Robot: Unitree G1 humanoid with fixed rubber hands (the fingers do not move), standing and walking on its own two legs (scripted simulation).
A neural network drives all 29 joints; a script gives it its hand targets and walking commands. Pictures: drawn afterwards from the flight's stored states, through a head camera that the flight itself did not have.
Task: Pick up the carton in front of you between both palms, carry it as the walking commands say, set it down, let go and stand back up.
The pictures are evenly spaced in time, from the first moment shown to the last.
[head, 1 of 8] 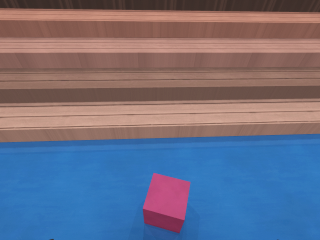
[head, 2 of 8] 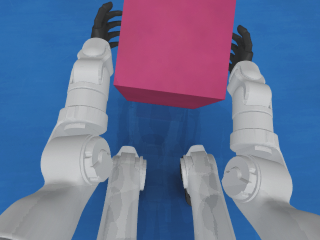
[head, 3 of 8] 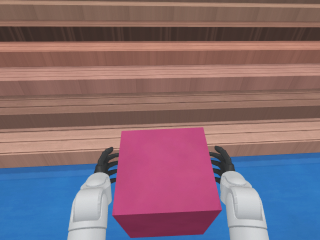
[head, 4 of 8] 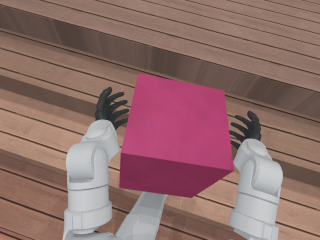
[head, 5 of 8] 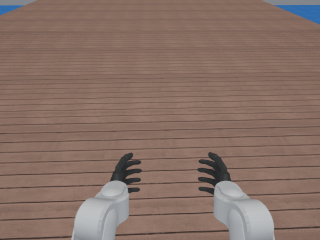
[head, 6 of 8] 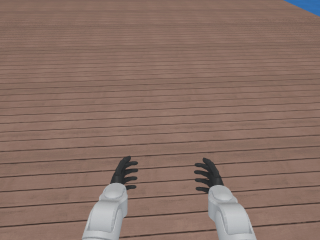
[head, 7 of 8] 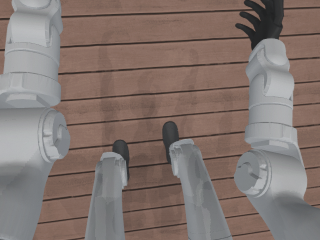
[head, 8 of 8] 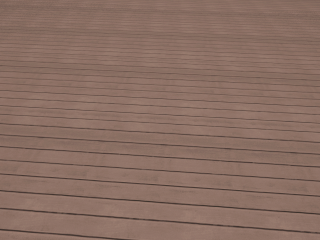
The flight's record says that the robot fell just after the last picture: no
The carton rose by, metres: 1.87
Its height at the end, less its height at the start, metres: +1.16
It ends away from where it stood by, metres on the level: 4.00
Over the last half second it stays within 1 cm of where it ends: yes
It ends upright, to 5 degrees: no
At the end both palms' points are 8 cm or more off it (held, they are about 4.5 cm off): yes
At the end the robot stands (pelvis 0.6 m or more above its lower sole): yes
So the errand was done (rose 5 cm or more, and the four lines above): no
